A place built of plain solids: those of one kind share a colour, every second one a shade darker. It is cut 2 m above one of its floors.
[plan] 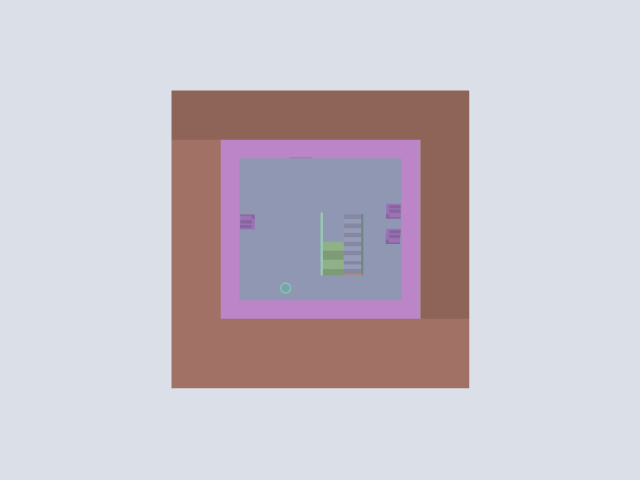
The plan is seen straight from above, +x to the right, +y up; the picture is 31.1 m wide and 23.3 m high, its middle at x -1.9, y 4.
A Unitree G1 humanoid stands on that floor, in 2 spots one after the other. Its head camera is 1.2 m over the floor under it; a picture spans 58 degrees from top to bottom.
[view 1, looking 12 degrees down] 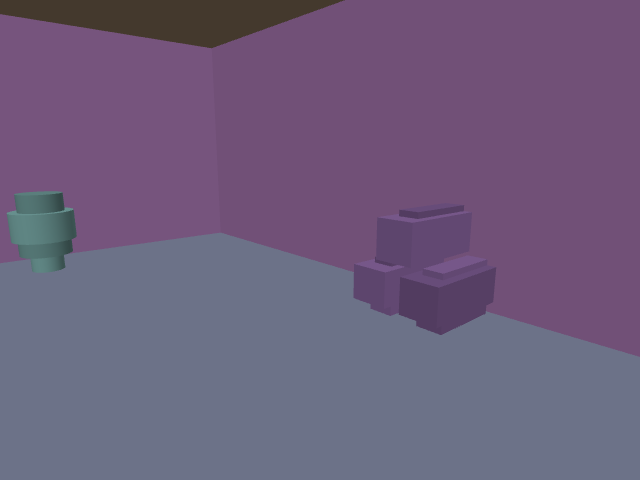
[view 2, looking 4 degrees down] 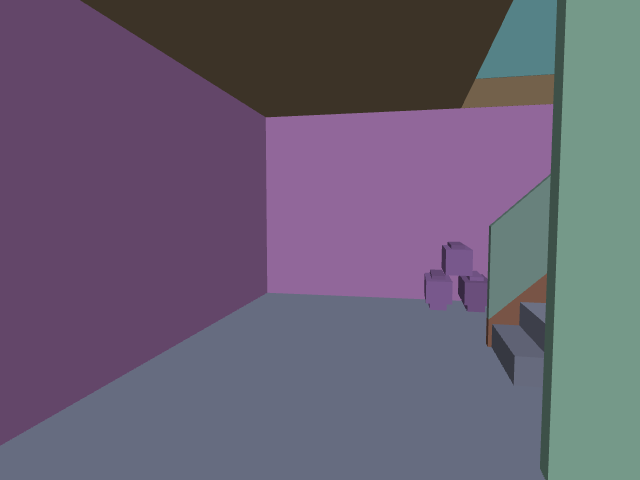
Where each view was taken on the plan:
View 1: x -2.87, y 6.67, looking -131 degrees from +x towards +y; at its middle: wall_base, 4.61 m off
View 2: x -3.85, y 5.93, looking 12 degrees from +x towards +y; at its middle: wall_base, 6.06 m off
